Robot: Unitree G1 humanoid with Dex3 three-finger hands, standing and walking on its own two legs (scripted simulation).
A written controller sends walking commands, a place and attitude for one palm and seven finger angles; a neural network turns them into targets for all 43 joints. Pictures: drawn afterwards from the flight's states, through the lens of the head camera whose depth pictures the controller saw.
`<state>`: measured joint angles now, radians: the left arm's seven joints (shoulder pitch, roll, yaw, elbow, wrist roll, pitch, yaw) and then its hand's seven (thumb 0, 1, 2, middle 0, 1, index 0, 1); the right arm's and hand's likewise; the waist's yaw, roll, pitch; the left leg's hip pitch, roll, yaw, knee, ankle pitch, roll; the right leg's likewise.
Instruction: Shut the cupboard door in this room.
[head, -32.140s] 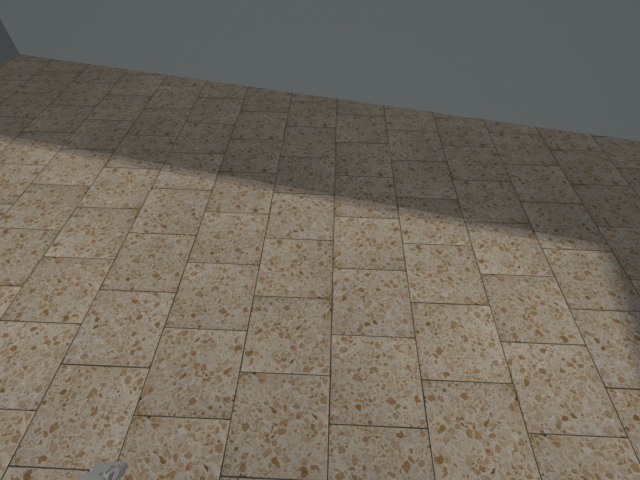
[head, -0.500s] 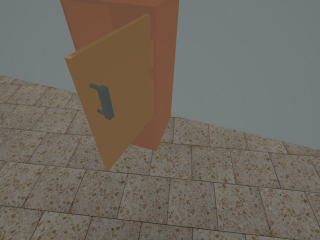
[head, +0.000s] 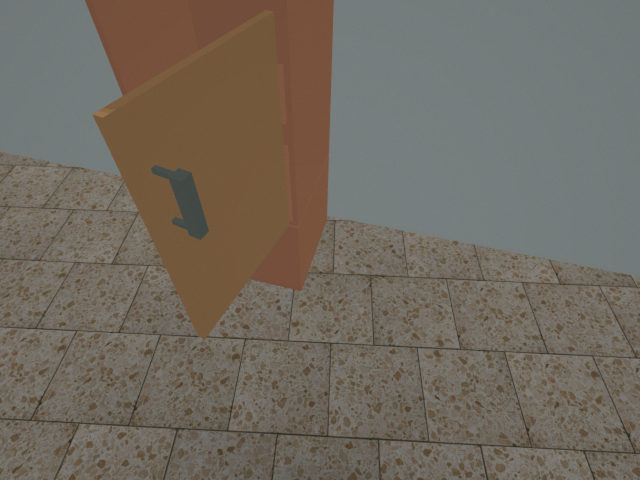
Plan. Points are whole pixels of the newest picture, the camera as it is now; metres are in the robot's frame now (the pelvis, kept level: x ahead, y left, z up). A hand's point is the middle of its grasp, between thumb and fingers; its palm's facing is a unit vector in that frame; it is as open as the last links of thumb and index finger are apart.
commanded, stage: look again from close up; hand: left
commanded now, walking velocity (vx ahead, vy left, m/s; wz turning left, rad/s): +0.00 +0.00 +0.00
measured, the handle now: (179, 202) +0.51 +0.26 +0.04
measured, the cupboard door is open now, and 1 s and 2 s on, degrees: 79 79 79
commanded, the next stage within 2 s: shuffle to correct the standing spot in 0.40 s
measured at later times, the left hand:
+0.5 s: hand out of the picture -0.01 +0.12 -0.17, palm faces +0.04 -0.98 -0.18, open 7.3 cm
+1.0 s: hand out of the picture +0.13 +0.14 -0.17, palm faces +0.19 -0.97 -0.16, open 7.3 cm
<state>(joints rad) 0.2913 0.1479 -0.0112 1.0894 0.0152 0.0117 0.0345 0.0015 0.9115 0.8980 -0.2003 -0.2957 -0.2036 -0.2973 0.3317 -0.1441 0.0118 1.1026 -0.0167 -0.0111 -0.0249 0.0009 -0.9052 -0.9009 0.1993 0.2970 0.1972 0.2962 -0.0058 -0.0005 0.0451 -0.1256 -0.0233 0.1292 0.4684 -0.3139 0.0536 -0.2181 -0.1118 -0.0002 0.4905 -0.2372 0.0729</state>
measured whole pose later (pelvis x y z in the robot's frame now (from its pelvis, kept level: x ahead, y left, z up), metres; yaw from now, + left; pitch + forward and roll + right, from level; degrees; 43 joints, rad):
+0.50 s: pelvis +0.01 -0.04 +0.00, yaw +1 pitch -1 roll +0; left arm 0.30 0.13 -0.01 1.12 0.02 -0.01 0.04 0.01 0.92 0.90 -0.20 -0.30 -0.20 -0.30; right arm 0.28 -0.14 0.00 1.13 -0.02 -0.01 -0.03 0.00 -0.91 -0.90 0.20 0.30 0.20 0.30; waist 0.00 0.00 0.04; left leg -0.12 0.04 0.10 0.45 -0.30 -0.01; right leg -0.21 -0.06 -0.04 0.49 -0.25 0.03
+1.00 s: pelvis +0.09 -0.05 +0.00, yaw +13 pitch +3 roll +0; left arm 0.18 0.18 0.06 0.96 0.03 -0.01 -0.02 0.01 0.91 0.90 -0.20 -0.30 -0.20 -0.30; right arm 0.48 -0.10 -0.01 1.09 -0.04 -0.06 -0.02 0.00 -0.90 -0.90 0.20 0.30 0.20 0.30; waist -0.05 -0.02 0.05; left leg -0.11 0.02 -0.06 0.39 -0.33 -0.01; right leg -0.62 -0.07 -0.05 1.03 -0.32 0.02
